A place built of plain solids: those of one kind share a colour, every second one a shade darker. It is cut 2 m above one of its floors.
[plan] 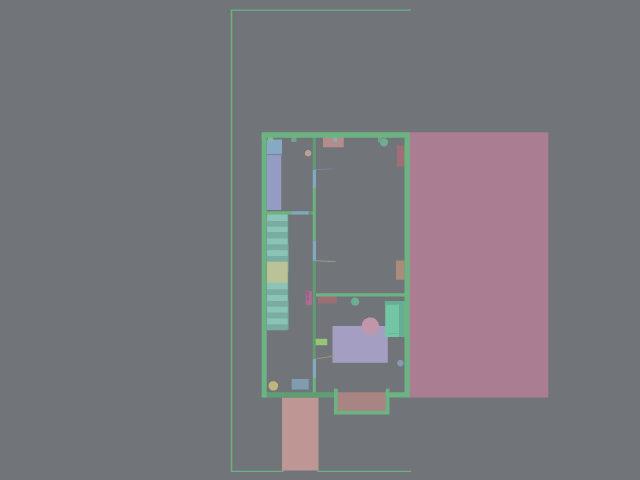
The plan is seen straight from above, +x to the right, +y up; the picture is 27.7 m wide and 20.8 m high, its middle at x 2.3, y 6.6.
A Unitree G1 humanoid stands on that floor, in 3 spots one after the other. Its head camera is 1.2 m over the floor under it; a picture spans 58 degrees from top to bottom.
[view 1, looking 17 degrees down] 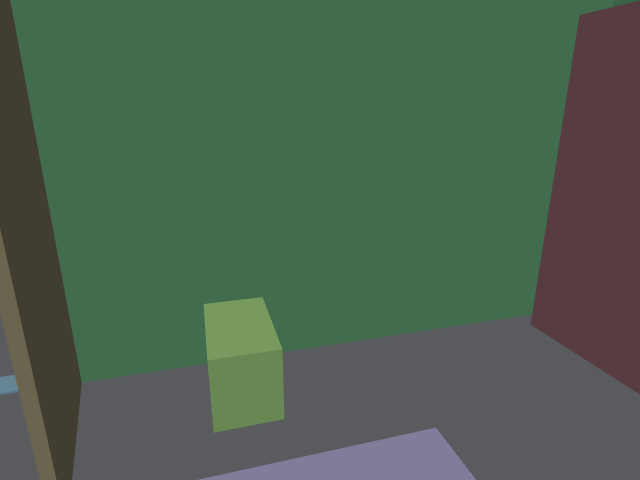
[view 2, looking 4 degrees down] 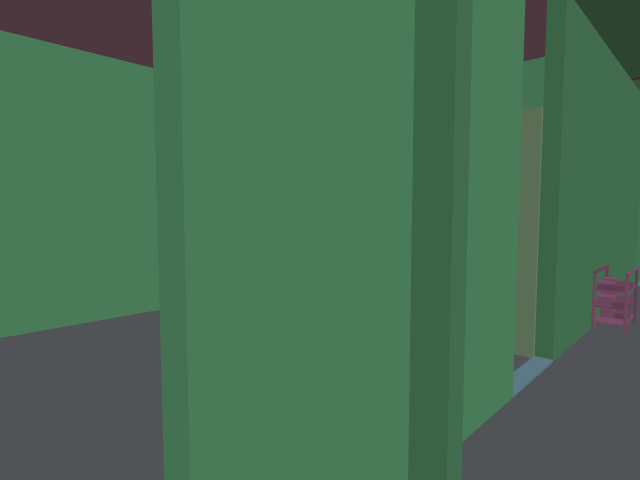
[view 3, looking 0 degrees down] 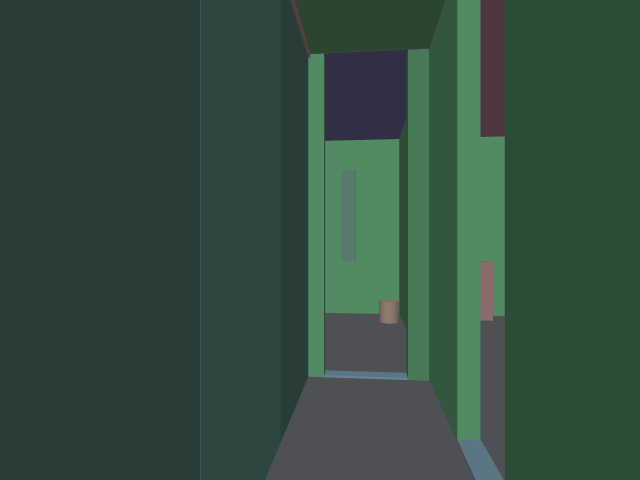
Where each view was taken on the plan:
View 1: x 4.07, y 2.05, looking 164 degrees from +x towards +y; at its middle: wall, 2.12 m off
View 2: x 1.05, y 9.40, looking -47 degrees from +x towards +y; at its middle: wall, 1.37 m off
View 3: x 1.44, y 3.94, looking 96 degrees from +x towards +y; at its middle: wall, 3.79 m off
